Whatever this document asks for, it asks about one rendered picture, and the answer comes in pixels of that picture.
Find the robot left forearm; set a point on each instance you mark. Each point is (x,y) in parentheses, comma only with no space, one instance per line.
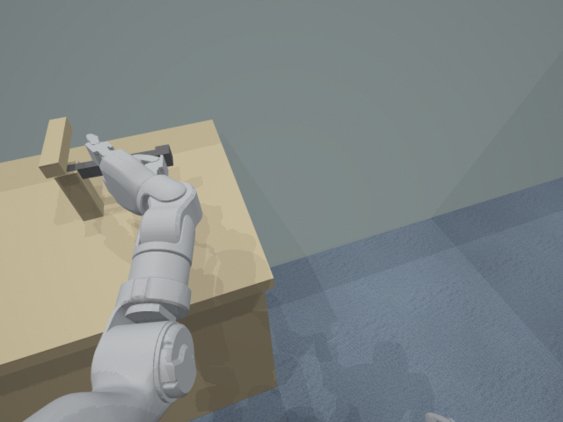
(157,287)

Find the left robot hand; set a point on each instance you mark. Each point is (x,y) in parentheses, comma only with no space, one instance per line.
(124,174)

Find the counter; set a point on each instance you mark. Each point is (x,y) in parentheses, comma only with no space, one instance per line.
(66,246)

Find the robot left upper arm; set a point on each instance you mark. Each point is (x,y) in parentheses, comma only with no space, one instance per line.
(139,370)

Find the tap lever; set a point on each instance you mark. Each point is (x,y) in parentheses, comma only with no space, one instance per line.
(91,169)

